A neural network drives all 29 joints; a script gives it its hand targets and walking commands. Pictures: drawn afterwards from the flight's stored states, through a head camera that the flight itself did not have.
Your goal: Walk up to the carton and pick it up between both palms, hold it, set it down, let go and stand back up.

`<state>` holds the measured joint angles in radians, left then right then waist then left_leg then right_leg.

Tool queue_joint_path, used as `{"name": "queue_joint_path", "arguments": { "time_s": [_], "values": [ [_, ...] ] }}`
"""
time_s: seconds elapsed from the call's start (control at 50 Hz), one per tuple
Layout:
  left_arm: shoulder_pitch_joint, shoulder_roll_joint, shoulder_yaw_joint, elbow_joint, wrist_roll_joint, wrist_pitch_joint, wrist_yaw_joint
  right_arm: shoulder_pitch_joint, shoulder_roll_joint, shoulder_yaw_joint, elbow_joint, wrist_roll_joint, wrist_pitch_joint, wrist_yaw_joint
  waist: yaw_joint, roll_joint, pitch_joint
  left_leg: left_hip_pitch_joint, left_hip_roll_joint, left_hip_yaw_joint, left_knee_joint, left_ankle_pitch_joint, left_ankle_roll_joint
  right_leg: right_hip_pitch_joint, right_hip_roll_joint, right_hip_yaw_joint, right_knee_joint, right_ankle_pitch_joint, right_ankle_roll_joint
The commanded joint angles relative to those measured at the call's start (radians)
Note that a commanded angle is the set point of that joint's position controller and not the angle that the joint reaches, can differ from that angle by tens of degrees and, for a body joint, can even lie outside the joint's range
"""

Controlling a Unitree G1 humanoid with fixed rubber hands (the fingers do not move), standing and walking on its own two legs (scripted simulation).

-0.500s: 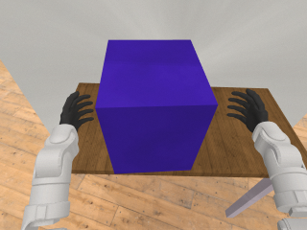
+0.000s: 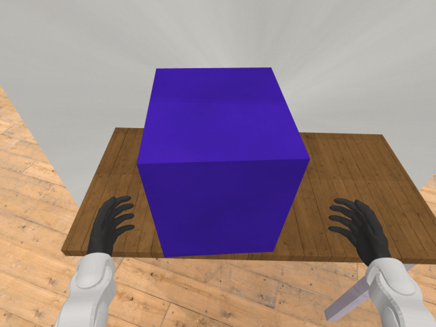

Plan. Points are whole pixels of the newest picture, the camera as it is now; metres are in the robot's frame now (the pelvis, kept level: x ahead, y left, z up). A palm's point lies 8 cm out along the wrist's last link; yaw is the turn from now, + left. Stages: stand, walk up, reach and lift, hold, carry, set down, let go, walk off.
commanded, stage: set down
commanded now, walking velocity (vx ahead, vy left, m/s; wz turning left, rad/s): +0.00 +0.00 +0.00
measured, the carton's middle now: (216, 163) +0.42 +0.03 +0.06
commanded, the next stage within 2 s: let go in 1.38 s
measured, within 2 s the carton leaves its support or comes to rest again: neither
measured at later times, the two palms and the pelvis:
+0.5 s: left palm (106, 282) +0.20 +0.22 -0.01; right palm (358, 289) +0.20 -0.23 -0.01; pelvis +0.01 +0.01 +0.00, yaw +0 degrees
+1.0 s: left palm (97, 312) +0.16 +0.24 -0.06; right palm (343, 311) +0.17 -0.22 -0.06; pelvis +0.02 +0.01 +0.00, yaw +0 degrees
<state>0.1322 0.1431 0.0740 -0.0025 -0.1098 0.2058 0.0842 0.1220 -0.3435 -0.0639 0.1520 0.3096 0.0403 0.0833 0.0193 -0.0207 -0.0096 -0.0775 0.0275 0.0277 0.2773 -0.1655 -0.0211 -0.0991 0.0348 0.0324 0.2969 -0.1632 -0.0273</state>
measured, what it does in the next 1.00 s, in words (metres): stands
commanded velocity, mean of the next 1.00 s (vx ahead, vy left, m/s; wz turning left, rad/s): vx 0.00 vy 0.00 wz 0.00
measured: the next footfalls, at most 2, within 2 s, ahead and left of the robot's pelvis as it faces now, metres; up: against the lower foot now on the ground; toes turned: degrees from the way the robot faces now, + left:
none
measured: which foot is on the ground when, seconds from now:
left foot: down 0.00-1.00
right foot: down 0.00-1.00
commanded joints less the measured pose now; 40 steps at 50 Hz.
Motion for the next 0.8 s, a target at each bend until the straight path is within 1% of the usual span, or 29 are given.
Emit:
{"name": "queue_joint_path", "arguments": {
  "time_s": [0.0, 0.04, 0.08, 0.1, 0.12, 0.14, 0.18, 0.22, 0.24, 0.26, 0.28, 0.32, 0.36, 0.4, 0.42, 0.44, 0.46, 0.48, 0.5, 0.54, 0.56, 0.58, 0.6, 0.62, 0.64, 0.68, 0.7, 0.76, 0.78],
  "values": [
    [-0.074, 0.062, -0.016, -0.090, -0.004, -0.114, 0.005, -0.087, -0.114, -0.054, -0.151, -0.022, -0.080, 0.007, 0.015, -0.041, -0.084, 0.054, -0.033, -0.005, -0.021, 0.114, 0.016, -0.039, -0.017, 0.030, -0.069, 0.103, -0.012],
    [-0.062, 0.069, -0.023, -0.098, 0.000, -0.142, 0.012, -0.052, -0.101, -0.053, -0.132, -0.028, -0.096, 0.007, 0.016, -0.026, -0.085, 0.049, -0.034, -0.004, -0.016, 0.118, 0.013, -0.038, -0.020, 0.032, -0.065, 0.097, -0.013],
    [-0.028, 0.070, -0.028, -0.093, 0.005, -0.164, 0.018, -0.018, -0.099, -0.048, -0.123, -0.033, -0.115, 0.006, 0.017, -0.029, -0.086, 0.067, -0.032, -0.004, -0.007, 0.145, 0.009, -0.031, -0.017, 0.030, -0.062, 0.122, -0.013],
    [-0.041, 0.070, -0.034, -0.086, 0.005, -0.173, 0.021, -0.028, -0.101, -0.054, -0.116, -0.034, -0.123, 0.006, 0.016, -0.015, -0.077, 0.063, -0.031, -0.004, -0.010, 0.136, 0.006, -0.037, -0.018, 0.028, -0.064, 0.103, -0.015],
    [0.002, 0.056, -0.047, -0.070, 0.005, -0.182, 0.023, 0.014, -0.096, -0.055, -0.094, -0.038, -0.131, 0.010, 0.012, -0.017, -0.064, 0.072, -0.028, -0.008, -0.012, 0.137, 0.002, -0.035, -0.015, 0.022, -0.064, 0.095, -0.019],
    [0.001, 0.060, -0.049, -0.059, 0.007, -0.187, 0.023, 0.007, -0.095, -0.056, -0.096, -0.044, -0.139, 0.009, 0.012, -0.014, -0.068, 0.077, -0.028, -0.005, -0.012, 0.131, 0.002, -0.045, -0.019, 0.024, -0.071, 0.084, -0.019],
    [0.015, 0.051, -0.065, -0.036, 0.014, -0.193, 0.024, 0.033, -0.088, -0.059, -0.059, -0.054, -0.146, 0.013, 0.011, 0.008, -0.039, 0.084, -0.022, -0.009, -0.017, 0.110, -0.005, -0.062, -0.017, 0.020, -0.075, 0.032, -0.028],
    [0.009, 0.057, -0.071, -0.029, 0.008, -0.199, 0.030, 0.031, -0.077, -0.062, -0.064, -0.067, -0.151, 0.012, 0.011, 0.001, -0.023, 0.067, -0.020, -0.007, -0.019, 0.083, -0.001, -0.069, -0.020, 0.020, -0.078, 0.004, -0.029],
    [0.025, 0.053, -0.075, -0.006, 0.010, -0.198, 0.030, 0.039, -0.071, -0.058, -0.051, -0.075, -0.149, 0.012, 0.010, -0.016, -0.007, 0.067, -0.019, -0.006, -0.021, 0.083, 0.001, -0.067, -0.020, 0.020, -0.078, 0.016, -0.027],
    [0.031, 0.053, -0.072, 0.012, 0.018, -0.198, 0.028, 0.053, -0.066, -0.053, -0.029, -0.081, -0.146, 0.012, 0.013, -0.005, 0.002, 0.065, -0.019, -0.004, -0.022, 0.085, -0.001, -0.056, -0.022, 0.021, -0.076, 0.018, -0.028],
    [0.028, 0.058, -0.073, -0.001, 0.019, -0.198, 0.028, 0.054, -0.063, -0.053, -0.035, -0.082, -0.147, 0.011, 0.012, 0.003, -0.007, 0.063, -0.019, -0.003, -0.020, 0.090, -0.003, -0.050, -0.023, 0.021, -0.075, 0.023, -0.028],
    [0.028, 0.069, -0.072, 0.012, 0.019, -0.197, 0.024, 0.055, -0.053, -0.040, -0.043, -0.090, -0.149, 0.004, 0.016, -0.010, -0.026, 0.059, -0.023, 0.004, -0.016, 0.084, 0.001, -0.037, -0.027, 0.024, -0.069, 0.035, -0.019],
    [0.051, 0.069, -0.063, 0.039, 0.034, -0.189, 0.017, 0.076, -0.047, -0.031, -0.008, -0.103, -0.149, 0.000, 0.016, -0.003, -0.017, 0.075, -0.024, 0.007, -0.013, 0.111, -0.003, -0.031, -0.025, 0.019, -0.066, 0.063, -0.018],
    [0.052, 0.070, -0.061, 0.044, 0.029, -0.186, 0.009, 0.083, -0.038, -0.027, -0.016, -0.119, -0.152, -0.007, 0.015, -0.023, -0.025, 0.070, -0.024, 0.009, -0.010, 0.121, 0.002, -0.018, -0.025, 0.018, -0.064, 0.085, -0.010],
    [0.053, 0.078, -0.058, 0.036, 0.030, -0.189, 0.008, 0.085, -0.031, -0.027, -0.026, -0.120, -0.156, -0.010, 0.018, -0.016, -0.029, 0.067, -0.025, 0.012, -0.009, 0.126, 0.003, -0.010, -0.027, 0.020, -0.061, 0.098, -0.009],
    [0.067, 0.077, -0.060, 0.082, 0.038, -0.185, 0.002, 0.097, -0.025, -0.023, 0.009, -0.134, -0.154, -0.013, 0.012, -0.020, -0.008, 0.067, -0.027, 0.013, -0.008, 0.123, 0.001, -0.010, -0.028, 0.019, -0.061, 0.104, -0.006],
    [0.093, 0.075, -0.052, 0.100, 0.051, -0.178, -0.006, 0.115, -0.021, -0.016, 0.030, -0.141, -0.153, -0.016, 0.015, -0.008, 0.006, 0.077, -0.028, 0.014, -0.005, 0.153, -0.004, -0.004, -0.026, 0.017, -0.060, 0.134, -0.009],
    [0.092, 0.076, -0.048, 0.093, 0.054, -0.178, -0.012, 0.112, -0.024, -0.012, 0.023, -0.142, -0.157, -0.018, 0.018, -0.009, 0.000, 0.082, -0.028, 0.014, -0.002, 0.174, -0.006, 0.002, -0.024, 0.014, -0.061, 0.148, -0.008],
    [0.095, 0.077, -0.049, 0.112, 0.059, -0.174, -0.017, 0.121, -0.024, -0.009, 0.045, -0.149, -0.160, -0.021, 0.013, -0.005, -0.005, 0.089, -0.029, 0.014, 0.002, 0.191, -0.009, 0.003, -0.024, 0.014, -0.059, 0.168, -0.006],
    [0.104, 0.080, -0.046, 0.117, 0.058, -0.177, -0.026, 0.126, -0.018, -0.009, 0.047, -0.164, -0.168, -0.026, 0.010, -0.012, -0.011, 0.098, -0.029, 0.014, 0.007, 0.207, -0.011, 0.007, -0.021, 0.007, -0.059, 0.177, -0.004],
    [0.100, 0.090, -0.044, 0.102, 0.056, -0.186, -0.025, 0.123, -0.015, -0.009, 0.035, -0.163, -0.176, -0.027, 0.017, -0.005, -0.016, 0.095, -0.028, 0.015, 0.010, 0.215, -0.012, 0.009, -0.022, 0.005, -0.055, 0.182, -0.003],
    [0.109, 0.086, -0.047, 0.112, 0.059, -0.191, -0.021, 0.130, -0.014, -0.012, 0.053, -0.166, -0.182, -0.024, 0.017, 0.011, -0.015, 0.095, -0.025, 0.014, 0.010, 0.222, -0.017, 0.008, -0.019, 0.000, -0.054, 0.169, -0.009],
    [0.118, 0.085, -0.047, 0.144, 0.062, -0.191, -0.024, 0.137, -0.004, -0.009, 0.074, -0.176, -0.184, -0.024, 0.012, 0.005, 0.000, 0.095, -0.026, 0.017, 0.013, 0.218, -0.015, -0.003, -0.019, 0.002, -0.061, 0.157, -0.010],
    [0.126, 0.081, -0.046, 0.183, 0.070, -0.187, -0.029, 0.141, 0.004, -0.004, 0.105, -0.187, -0.186, -0.024, 0.015, 0.006, 0.009, 0.096, -0.026, 0.018, 0.014, 0.213, -0.016, -0.009, -0.020, 0.001, -0.065, 0.147, -0.013],
    [0.131, 0.087, -0.042, 0.194, 0.077, -0.187, -0.033, 0.144, 0.006, -0.006, 0.123, -0.197, -0.189, -0.025, 0.016, 0.012, 0.019, 0.096, -0.025, 0.019, 0.016, 0.219, -0.017, -0.010, -0.021, 0.000, -0.064, 0.146, -0.014],
    [0.121, 0.098, -0.041, 0.178, 0.069, -0.201, -0.032, 0.137, 0.010, -0.005, 0.123, -0.202, -0.205, -0.028, 0.017, 0.011, -0.002, 0.091, -0.025, 0.019, 0.024, 0.234, -0.018, -0.002, -0.020, -0.003, -0.058, 0.158, -0.012],
    [0.131, 0.095, -0.043, 0.209, 0.076, -0.203, -0.033, 0.137, 0.010, -0.003, 0.157, -0.211, -0.211, -0.029, 0.016, 0.010, 0.011, 0.092, -0.023, 0.020, 0.027, 0.237, -0.019, -0.004, -0.017, -0.008, -0.056, 0.157, -0.013],
    [0.128, 0.100, -0.050, 0.209, 0.076, -0.215, -0.032, 0.139, 0.023, -0.007, 0.194, -0.216, -0.228, -0.030, 0.009, 0.035, 0.014, 0.099, -0.022, 0.017, 0.034, 0.254, -0.024, -0.012, -0.017, -0.010, -0.056, 0.152, -0.019],
    [0.115, 0.102, -0.053, 0.202, 0.071, -0.220, -0.028, 0.122, 0.020, -0.011, 0.193, -0.216, -0.236, -0.029, 0.009, 0.033, 0.002, 0.101, -0.020, 0.016, 0.033, 0.246, -0.024, -0.019, -0.014, -0.014, -0.057, 0.132, -0.021]
  ]
}}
